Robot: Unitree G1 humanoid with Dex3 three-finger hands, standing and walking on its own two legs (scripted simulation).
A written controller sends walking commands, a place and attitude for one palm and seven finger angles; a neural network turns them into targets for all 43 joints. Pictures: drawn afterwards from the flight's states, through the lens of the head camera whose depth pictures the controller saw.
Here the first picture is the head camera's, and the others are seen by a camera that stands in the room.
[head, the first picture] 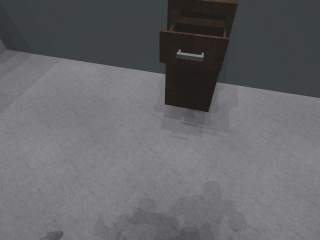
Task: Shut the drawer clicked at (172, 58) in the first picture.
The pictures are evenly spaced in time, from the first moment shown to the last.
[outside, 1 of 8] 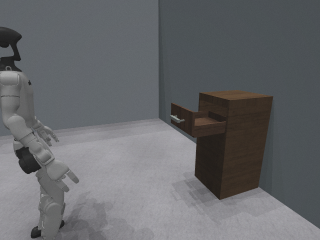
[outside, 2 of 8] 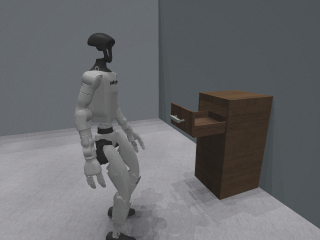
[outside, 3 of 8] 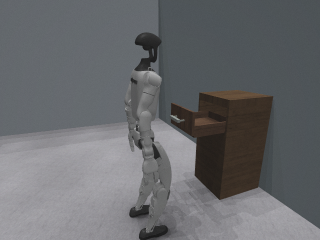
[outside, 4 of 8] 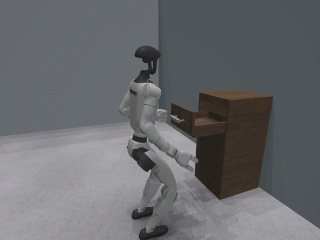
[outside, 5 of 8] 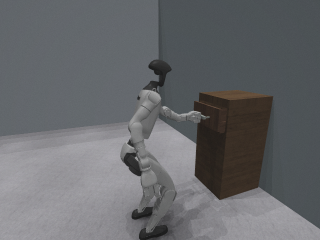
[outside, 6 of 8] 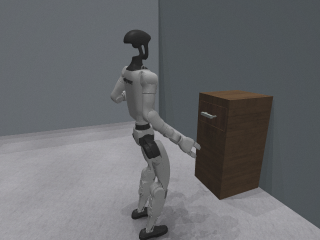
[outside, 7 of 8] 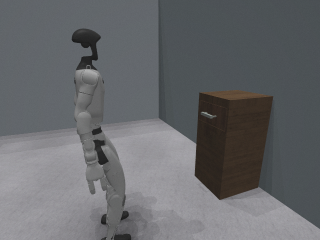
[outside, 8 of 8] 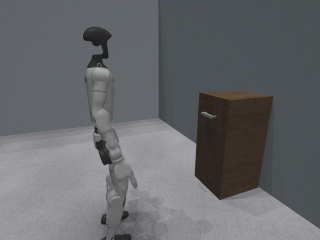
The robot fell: no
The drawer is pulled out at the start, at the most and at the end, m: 0.30 0.30 0.00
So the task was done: yes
